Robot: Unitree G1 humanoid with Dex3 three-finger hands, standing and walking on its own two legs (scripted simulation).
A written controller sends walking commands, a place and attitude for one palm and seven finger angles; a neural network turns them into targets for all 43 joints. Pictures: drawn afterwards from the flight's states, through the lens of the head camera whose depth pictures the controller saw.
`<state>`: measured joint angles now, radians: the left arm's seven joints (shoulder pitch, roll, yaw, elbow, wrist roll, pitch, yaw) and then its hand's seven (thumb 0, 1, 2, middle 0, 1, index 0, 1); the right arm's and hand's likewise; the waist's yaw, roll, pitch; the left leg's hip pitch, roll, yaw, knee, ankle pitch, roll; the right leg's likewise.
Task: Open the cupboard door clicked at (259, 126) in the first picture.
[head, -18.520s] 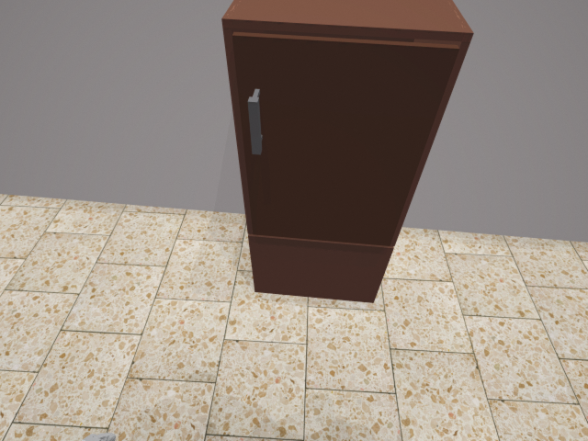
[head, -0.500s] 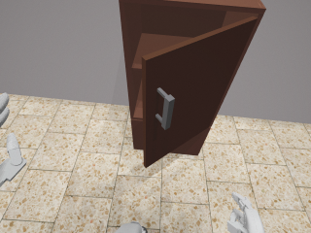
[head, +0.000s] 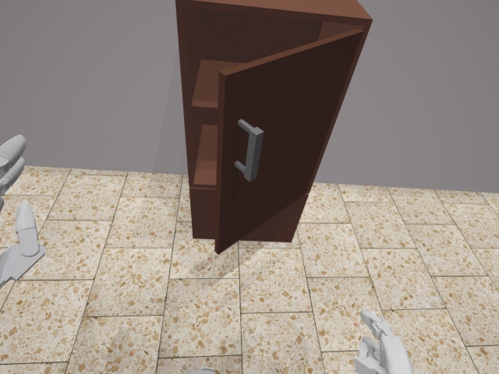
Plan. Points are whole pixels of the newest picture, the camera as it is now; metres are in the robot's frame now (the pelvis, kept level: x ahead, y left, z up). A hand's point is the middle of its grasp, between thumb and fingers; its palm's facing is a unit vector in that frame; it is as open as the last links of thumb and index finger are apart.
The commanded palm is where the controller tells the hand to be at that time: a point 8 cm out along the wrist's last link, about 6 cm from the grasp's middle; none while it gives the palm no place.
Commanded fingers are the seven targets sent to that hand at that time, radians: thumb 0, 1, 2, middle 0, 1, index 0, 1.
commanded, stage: stop stepping back and stand still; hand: left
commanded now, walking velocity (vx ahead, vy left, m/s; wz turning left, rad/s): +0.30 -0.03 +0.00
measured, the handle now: (246, 151) +0.54 +0.06 +0.06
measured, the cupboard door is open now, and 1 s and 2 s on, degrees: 41 41 41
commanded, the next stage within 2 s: let the arm hang, fingers relaxed in 1.12 s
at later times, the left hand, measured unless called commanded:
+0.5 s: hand out of the picture +0.13 +0.29 +0.18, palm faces +0.46 -0.80 -0.40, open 7.5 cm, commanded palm +0.05 +0.33 +0.19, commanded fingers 0.00 0.90 0.90 -0.20 -0.30 -0.20 -0.30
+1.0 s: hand out of the picture +0.14 +0.29 +0.18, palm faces +0.45 -0.76 -0.47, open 7.5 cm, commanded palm +0.08 +0.33 +0.19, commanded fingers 0.00 0.90 0.90 -0.20 -0.30 -0.20 -0.30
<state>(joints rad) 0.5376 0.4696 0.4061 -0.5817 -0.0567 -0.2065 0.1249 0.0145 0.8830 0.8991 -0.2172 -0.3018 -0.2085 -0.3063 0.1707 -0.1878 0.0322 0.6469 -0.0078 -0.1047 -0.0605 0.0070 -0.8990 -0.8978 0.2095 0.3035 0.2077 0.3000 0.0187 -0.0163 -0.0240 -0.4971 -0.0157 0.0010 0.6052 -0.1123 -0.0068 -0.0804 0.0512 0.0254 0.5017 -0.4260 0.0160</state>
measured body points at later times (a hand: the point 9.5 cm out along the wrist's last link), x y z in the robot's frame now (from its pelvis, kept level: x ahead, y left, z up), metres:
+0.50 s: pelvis -0.09 +0.03 +0.01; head -0.10 +0.04 +0.46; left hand +0.10 +0.33 +0.20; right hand +0.05 -0.23 -0.07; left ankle -0.06 +0.16 -0.72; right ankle -0.08 -0.07 -0.70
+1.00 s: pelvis -0.06 +0.03 +0.02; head -0.04 +0.03 +0.47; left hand +0.11 +0.33 +0.21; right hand +0.13 -0.20 -0.06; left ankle -0.04 +0.15 -0.72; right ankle -0.06 -0.06 -0.72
